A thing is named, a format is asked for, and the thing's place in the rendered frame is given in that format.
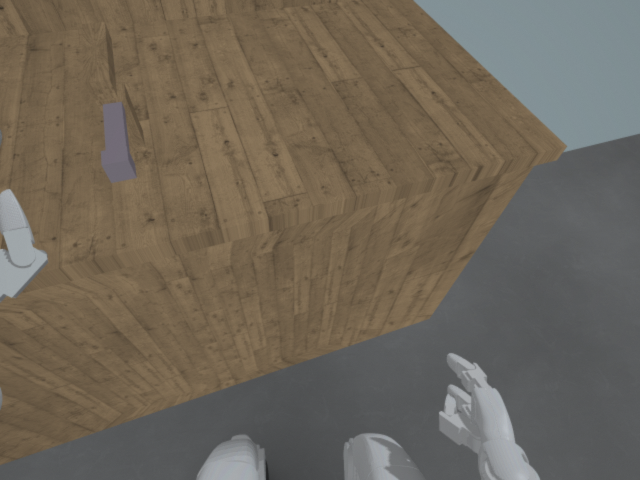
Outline counter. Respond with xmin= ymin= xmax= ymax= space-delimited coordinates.
xmin=0 ymin=0 xmax=567 ymax=465

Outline robot left hand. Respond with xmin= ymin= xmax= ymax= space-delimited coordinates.
xmin=0 ymin=130 xmax=48 ymax=303

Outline right robot thigh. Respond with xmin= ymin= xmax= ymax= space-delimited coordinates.
xmin=343 ymin=433 xmax=425 ymax=480

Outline left robot thigh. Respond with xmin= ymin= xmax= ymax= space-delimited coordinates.
xmin=196 ymin=439 xmax=266 ymax=480

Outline robot right hand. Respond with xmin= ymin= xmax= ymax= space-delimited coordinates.
xmin=439 ymin=353 xmax=515 ymax=454

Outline robot thigh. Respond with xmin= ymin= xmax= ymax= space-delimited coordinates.
xmin=343 ymin=433 xmax=425 ymax=480
xmin=196 ymin=439 xmax=266 ymax=480

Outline robot right forearm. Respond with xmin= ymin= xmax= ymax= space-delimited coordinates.
xmin=478 ymin=439 xmax=540 ymax=480

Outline tap lever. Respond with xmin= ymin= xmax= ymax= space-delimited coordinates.
xmin=101 ymin=102 xmax=137 ymax=183

